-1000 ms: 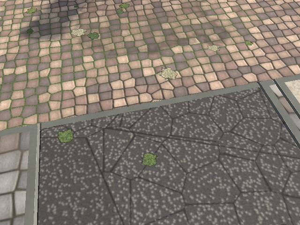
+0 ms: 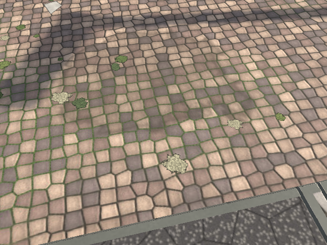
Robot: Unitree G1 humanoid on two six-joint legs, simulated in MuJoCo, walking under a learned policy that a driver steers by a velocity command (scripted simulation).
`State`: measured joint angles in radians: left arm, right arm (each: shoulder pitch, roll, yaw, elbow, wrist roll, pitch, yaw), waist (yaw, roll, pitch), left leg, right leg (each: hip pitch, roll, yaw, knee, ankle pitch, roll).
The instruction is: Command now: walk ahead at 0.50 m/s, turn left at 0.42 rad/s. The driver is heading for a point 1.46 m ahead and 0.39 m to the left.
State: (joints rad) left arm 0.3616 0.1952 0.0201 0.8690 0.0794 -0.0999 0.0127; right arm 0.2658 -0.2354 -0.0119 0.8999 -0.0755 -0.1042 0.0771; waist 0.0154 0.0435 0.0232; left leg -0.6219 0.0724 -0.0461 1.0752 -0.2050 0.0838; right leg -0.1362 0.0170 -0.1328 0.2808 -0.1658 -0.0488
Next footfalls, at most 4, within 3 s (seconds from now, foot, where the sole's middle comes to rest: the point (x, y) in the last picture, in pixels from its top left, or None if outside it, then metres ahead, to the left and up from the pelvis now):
0.30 left None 0.35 0.17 -0.78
0.72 right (171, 219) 0.60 0.03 -0.78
0.98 left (120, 240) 0.51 0.24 -0.78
1.72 right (178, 188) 0.80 0.00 -0.89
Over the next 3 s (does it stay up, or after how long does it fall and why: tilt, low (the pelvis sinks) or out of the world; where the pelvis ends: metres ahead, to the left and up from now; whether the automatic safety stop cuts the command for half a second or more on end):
stays up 1.29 0.25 -0.10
